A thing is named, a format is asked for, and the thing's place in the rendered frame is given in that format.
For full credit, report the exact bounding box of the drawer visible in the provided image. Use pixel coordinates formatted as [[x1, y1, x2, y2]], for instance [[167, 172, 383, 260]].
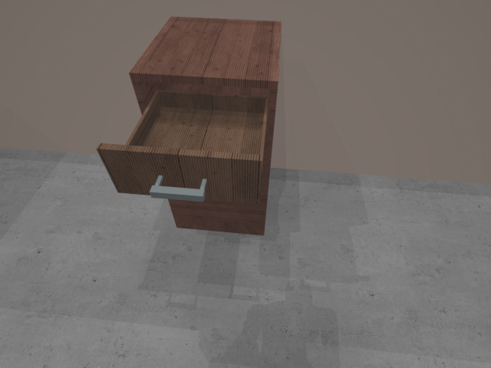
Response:
[[97, 90, 269, 205]]

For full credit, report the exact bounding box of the cabinet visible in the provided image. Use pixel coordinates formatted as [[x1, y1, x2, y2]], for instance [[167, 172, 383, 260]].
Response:
[[129, 17, 282, 235]]

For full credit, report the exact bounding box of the handle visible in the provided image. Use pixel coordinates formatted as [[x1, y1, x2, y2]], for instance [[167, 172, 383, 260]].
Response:
[[150, 176, 207, 202]]

